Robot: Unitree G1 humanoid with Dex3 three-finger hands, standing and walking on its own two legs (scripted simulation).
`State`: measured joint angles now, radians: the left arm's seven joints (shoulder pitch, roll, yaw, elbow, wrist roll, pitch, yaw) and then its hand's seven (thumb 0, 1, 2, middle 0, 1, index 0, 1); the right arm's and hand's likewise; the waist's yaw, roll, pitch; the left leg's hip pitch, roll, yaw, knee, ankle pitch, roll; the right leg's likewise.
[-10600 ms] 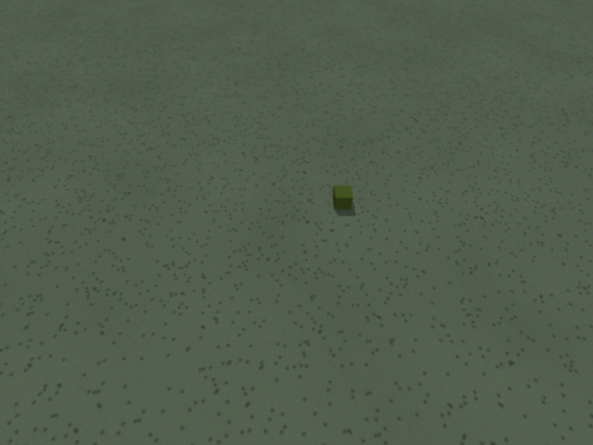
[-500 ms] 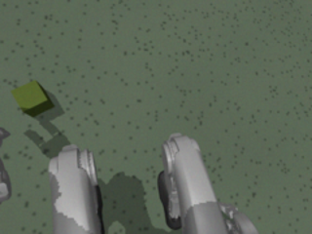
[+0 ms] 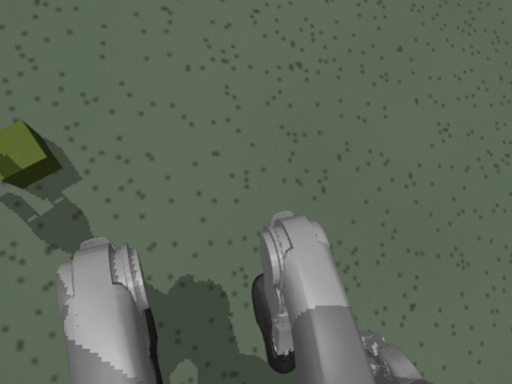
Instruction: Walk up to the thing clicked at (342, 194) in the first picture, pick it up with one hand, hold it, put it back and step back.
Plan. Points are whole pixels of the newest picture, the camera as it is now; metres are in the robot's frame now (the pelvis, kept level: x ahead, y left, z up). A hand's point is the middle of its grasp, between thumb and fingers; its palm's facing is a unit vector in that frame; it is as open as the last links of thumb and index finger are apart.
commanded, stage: rise first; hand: left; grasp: from above
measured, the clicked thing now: (22, 155) +0.49 +0.35 -0.29
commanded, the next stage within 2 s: none
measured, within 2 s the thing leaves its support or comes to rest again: neither
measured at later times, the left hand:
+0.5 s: hand out of the picture +0.43 +0.39 -0.18, palm faces -0.31 -0.27 -0.91, open 14.2 cm
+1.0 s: hand out of the picture +0.44 +0.39 -0.17, palm faces -0.31 -0.27 -0.91, open 14.2 cm
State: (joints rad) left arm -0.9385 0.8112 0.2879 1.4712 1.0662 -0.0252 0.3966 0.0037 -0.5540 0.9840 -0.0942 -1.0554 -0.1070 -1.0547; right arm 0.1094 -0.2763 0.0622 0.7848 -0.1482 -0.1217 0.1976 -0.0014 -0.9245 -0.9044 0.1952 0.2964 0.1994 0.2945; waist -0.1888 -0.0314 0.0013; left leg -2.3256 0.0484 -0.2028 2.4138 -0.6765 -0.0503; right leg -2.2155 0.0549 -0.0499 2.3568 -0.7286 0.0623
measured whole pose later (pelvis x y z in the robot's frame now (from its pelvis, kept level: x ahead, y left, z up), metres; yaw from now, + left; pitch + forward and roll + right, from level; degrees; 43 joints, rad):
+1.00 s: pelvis +0.00 +0.01 -0.01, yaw -2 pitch +32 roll -10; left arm -1.01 0.90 0.29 1.52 1.06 0.01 0.39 0.00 -0.58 0.98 -0.11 -1.06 -0.11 -1.06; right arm 0.13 -0.29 0.13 0.75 -0.16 -0.12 0.24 0.00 -0.94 -0.91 0.19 0.30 0.20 0.29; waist -0.24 -0.04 0.03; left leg -2.35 0.04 -0.23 2.45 -0.67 -0.04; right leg -2.22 0.06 -0.07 2.37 -0.72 0.07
